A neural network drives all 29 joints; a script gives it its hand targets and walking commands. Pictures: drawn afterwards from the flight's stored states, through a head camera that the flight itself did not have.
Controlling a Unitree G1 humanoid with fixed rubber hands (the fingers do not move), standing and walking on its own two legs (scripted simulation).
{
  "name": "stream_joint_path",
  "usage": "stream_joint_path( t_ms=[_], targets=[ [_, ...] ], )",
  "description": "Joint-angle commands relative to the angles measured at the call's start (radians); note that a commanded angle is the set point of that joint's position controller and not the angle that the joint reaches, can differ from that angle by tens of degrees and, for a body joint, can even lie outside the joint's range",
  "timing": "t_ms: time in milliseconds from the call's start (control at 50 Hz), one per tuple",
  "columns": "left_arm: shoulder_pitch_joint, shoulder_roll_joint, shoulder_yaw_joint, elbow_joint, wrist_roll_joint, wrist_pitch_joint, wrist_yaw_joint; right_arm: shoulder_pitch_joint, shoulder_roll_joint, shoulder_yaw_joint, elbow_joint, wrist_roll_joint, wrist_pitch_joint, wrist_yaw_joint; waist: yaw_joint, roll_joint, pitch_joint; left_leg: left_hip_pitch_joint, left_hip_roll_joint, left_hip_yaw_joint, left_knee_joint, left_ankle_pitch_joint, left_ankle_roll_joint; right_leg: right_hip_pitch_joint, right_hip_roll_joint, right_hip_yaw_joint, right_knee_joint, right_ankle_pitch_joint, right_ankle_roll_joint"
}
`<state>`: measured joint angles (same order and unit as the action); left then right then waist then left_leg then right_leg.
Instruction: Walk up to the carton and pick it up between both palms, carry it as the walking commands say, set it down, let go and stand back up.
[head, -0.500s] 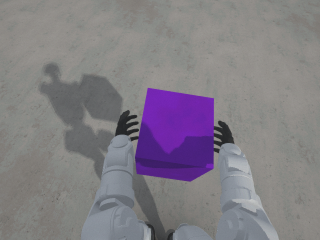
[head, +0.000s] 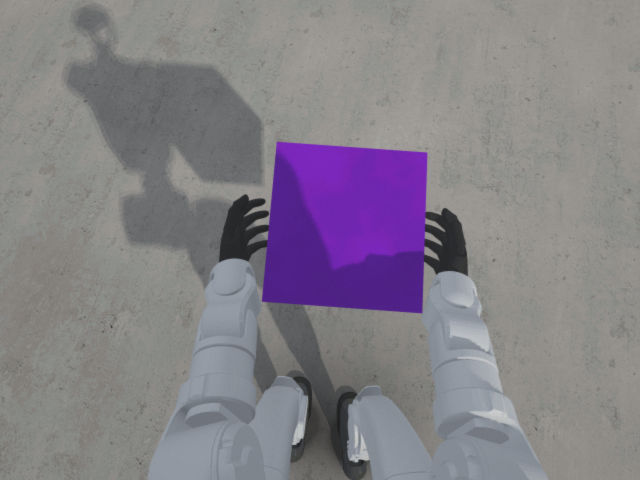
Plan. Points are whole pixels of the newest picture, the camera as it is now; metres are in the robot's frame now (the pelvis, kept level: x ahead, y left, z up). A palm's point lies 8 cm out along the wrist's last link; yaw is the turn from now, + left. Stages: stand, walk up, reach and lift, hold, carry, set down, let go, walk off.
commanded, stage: set down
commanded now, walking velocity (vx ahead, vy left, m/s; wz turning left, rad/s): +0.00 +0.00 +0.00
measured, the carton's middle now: (341, 239) +0.43 +0.00 -0.16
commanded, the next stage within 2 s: none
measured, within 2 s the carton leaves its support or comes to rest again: neither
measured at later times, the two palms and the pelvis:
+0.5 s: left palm (248, 242) +0.41 +0.14 -0.13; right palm (432, 262) +0.39 -0.14 -0.14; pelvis -0.01 +0.02 -0.07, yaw +0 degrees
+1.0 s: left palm (261, 241) +0.45 +0.14 -0.22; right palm (415, 261) +0.42 -0.14 -0.24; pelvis -0.03 +0.01 -0.15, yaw +0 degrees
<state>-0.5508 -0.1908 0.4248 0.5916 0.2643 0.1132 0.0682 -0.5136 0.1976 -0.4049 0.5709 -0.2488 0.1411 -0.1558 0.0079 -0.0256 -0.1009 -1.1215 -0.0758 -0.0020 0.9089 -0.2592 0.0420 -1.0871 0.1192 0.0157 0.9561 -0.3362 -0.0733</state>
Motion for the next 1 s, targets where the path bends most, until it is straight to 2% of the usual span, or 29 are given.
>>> stream_joint_path(
  t_ms=[0, 20, 100, 140, 220, 240, 280, 300, 320, 340, 380, 400, 500, 520, 540, 560, 580, 660, 740, 800, 820, 880, 920, 980],
  targets=[
    [-0.472, -0.734, -0.541, 0.109, -0.052, 0.027, -0.24, -0.585, 0.812, 0.555, 0.071, 0.071, -0.018, 0.26, 0.044, -0.037, -0.672, 0.266, -0.012, -0.112, 0.075, 0.058, 0.019, 0.244, -0.062, 0.174, -0.035, 0.186, 0.06],
    [-0.482, -0.748, -0.54, 0.118, -0.052, 0.036, -0.245, -0.594, 0.817, 0.545, 0.078, 0.064, -0.01, 0.262, 0.037, -0.04, -0.672, 0.262, -0.012, -0.111, 0.087, 0.042, 0.019, 0.218, -0.059, 0.168, -0.028, 0.156, 0.059],
    [-0.516, -0.785, -0.495, 0.193, -0.029, 0.077, -0.257, -0.642, 0.786, 0.479, 0.14, 0.038, 0.017, 0.278, 0.022, 0.015, -0.606, 0.235, -0.009, -0.118, 0.119, -0.017, 0.015, 0.077, -0.05, 0.159, 0.002, 0.036, 0.044],
    [-0.552, -0.806, -0.486, 0.216, -0.035, 0.092, -0.263, -0.679, 0.758, 0.453, 0.14, 0.026, 0.023, 0.282, -0.014, 0.029, -0.619, 0.221, -0.009, -0.127, 0.139, -0.031, 0.011, 0.03, -0.042, 0.146, 0.024, 0.016, 0.039],
    [-0.601, -0.844, -0.495, 0.215, -0.057, 0.1, -0.26, -0.731, 0.747, 0.446, 0.129, 0.04, 0.025, 0.295, -0.042, 0.045, -0.684, 0.212, -0.012, -0.137, 0.183, 0.016, 0.0, -0.028, -0.027, 0.126, 0.081, 0.046, 0.036],
    [-0.593, -0.856, -0.501, 0.218, -0.063, 0.102, -0.256, -0.752, 0.744, 0.46, 0.104, 0.053, 0.022, 0.299, -0.033, 0.05, -0.717, 0.218, -0.013, -0.136, 0.196, 0.042, -0.004, -0.032, -0.025, 0.124, 0.098, 0.067, 0.035],
    [-0.612, -0.859, -0.516, 0.21, -0.076, 0.099, -0.246, -0.755, 0.749, 0.461, 0.111, 0.062, 0.02, 0.307, -0.041, 0.045, -0.748, 0.219, -0.017, -0.145, 0.219, 0.074, -0.009, -0.076, -0.018, 0.113, 0.134, 0.093, 0.037],
    [-0.609, -0.852, -0.51, 0.219, -0.077, 0.1, -0.239, -0.78, 0.744, 0.474, 0.097, 0.077, 0.02, 0.312, -0.025, 0.041, -0.769, 0.219, -0.019, -0.144, 0.228, 0.076, -0.009, -0.091, -0.016, 0.107, 0.151, 0.09, 0.04],
    [-0.615, -0.849, -0.51, 0.218, -0.078, 0.101, -0.234, -0.772, 0.751, 0.468, 0.113, 0.074, 0.024, 0.316, -0.035, 0.036, -0.773, 0.223, -0.02, -0.155, 0.233, 0.071, -0.01, -0.12, -0.014, 0.1, 0.167, 0.091, 0.043],
    [-0.608, -0.845, -0.505, 0.231, -0.072, 0.103, -0.227, -0.787, 0.749, 0.474, 0.11, 0.086, 0.025, 0.32, -0.017, 0.04, -0.778, 0.217, -0.022, -0.15, 0.241, 0.07, -0.012, -0.138, -0.013, 0.099, 0.18, 0.083, 0.042],
    [-0.605, -0.842, -0.498, 0.229, -0.069, 0.102, -0.214, -0.779, 0.735, 0.466, 0.133, 0.088, 0.029, 0.331, -0.015, 0.035, -0.762, 0.208, -0.023, -0.158, 0.255, 0.077, -0.015, -0.194, -0.012, 0.095, 0.203, 0.081, 0.041],
    [-0.601, -0.837, -0.493, 0.229, -0.064, 0.102, -0.208, -0.785, 0.742, 0.475, 0.136, 0.098, 0.031, 0.335, 0.003, 0.034, -0.773, 0.206, -0.025, -0.155, 0.263, 0.088, -0.015, -0.202, -0.012, 0.096, 0.214, 0.085, 0.042],
    [-0.638, -0.836, -0.498, 0.237, -0.084, 0.101, -0.188, -0.846, 0.699, 0.469, 0.116, 0.115, 0.026, 0.342, -0.007, 0.029, -0.778, 0.19, -0.027, -0.175, 0.317, 0.089, -0.019, -0.306, -0.014, 0.091, 0.269, 0.07, 0.042],
    [-0.652, -0.842, -0.518, 0.218, -0.097, 0.098, -0.185, -0.838, 0.692, 0.47, 0.108, 0.117, 0.024, 0.34, -0.03, 0.029, -0.807, 0.214, -0.026, -0.187, 0.33, 0.114, -0.022, -0.323, -0.011, 0.085, 0.283, 0.083, 0.044],
    [-0.66, -0.84, -0.52, 0.231, -0.101, 0.099, -0.182, -0.859, 0.69, 0.473, 0.111, 0.125, 0.024, 0.339, -0.025, 0.032, -0.801, 0.2, -0.03, -0.184, 0.341, 0.11, -0.023, -0.342, -0.01, 0.084, 0.292, 0.075, 0.045],
    [-0.671, -0.843, -0.532, 0.225, -0.112, 0.098, -0.182, -0.862, 0.683, 0.475, 0.104, 0.126, 0.023, 0.336, -0.042, 0.028, -0.81, 0.191, -0.029, -0.186, 0.356, 0.116, -0.024, -0.343, -0.011, 0.082, 0.303, 0.084, 0.045],
    [-0.688, -0.843, -0.532, 0.226, -0.116, 0.098, -0.179, -0.873, 0.673, 0.476, 0.109, 0.127, 0.023, 0.333, -0.042, 0.03, -0.808, 0.182, -0.033, -0.185, 0.368, 0.116, -0.027, -0.359, -0.008, 0.079, 0.315, 0.075, 0.045],
    [-0.746, -0.84, -0.551, 0.234, -0.132, 0.105, -0.168, -0.921, 0.65, 0.473, 0.111, 0.142, 0.025, 0.326, -0.054, 0.06, -0.824, 0.16, -0.04, -0.19, 0.41, 0.096, -0.036, -0.418, 0.0, 0.066, 0.37, 0.053, 0.046],
    [-0.797, -0.835, -0.553, 0.24, -0.135, 0.112, -0.162, -0.972, 0.657, 0.478, 0.119, 0.164, 0.035, 0.326, -0.049, 0.08, -0.847, 0.132, -0.043, -0.181, 0.455, 0.089, -0.038, -0.444, 0.005, 0.063, 0.42, 0.048, 0.048],
    [-0.829, -0.828, -0.553, 0.243, -0.139, 0.118, -0.165, -1.015, 0.677, 0.501, 0.098, 0.188, 0.043, 0.322, -0.036, 0.072, -0.884, 0.084, -0.05, -0.153, 0.495, 0.095, -0.033, -0.413, 0.006, 0.061, 0.452, 0.067, 0.054],
    [-0.845, -0.827, -0.556, 0.239, -0.148, 0.119, -0.169, -1.027, 0.679, 0.509, 0.089, 0.192, 0.047, 0.32, -0.047, 0.056, -0.906, 0.068, -0.052, -0.147, 0.51, 0.09, -0.031, -0.403, 0.006, 0.056, 0.462, 0.07, 0.058],
    [-0.874, -0.808, -0.536, 0.258, -0.147, 0.127, -0.176, -1.075, 0.685, 0.521, 0.076, 0.205, 0.056, 0.311, -0.034, 0.045, -0.91, 0.004, -0.06, -0.121, 0.55, 0.078, -0.024, -0.39, 0.009, 0.055, 0.49, 0.063, 0.064],
    [-0.882, -0.802, -0.509, 0.271, -0.14, 0.131, -0.18, -1.094, 0.685, 0.528, 0.089, 0.212, 0.062, 0.308, -0.011, 0.034, -0.893, -0.032, -0.063, -0.11, 0.566, 0.071, -0.021, -0.397, 0.011, 0.056, 0.508, 0.056, 0.066],
    [-0.9, -0.804, -0.493, 0.28, -0.139, 0.135, -0.186, -1.125, 0.667, 0.522, 0.094, 0.217, 0.06, 0.304, -0.009, 0.035, -0.89, -0.053, -0.063, -0.108, 0.598, 0.085, -0.021, -0.432, 0.017, 0.051, 0.536, 0.06, 0.065]
  ],
)
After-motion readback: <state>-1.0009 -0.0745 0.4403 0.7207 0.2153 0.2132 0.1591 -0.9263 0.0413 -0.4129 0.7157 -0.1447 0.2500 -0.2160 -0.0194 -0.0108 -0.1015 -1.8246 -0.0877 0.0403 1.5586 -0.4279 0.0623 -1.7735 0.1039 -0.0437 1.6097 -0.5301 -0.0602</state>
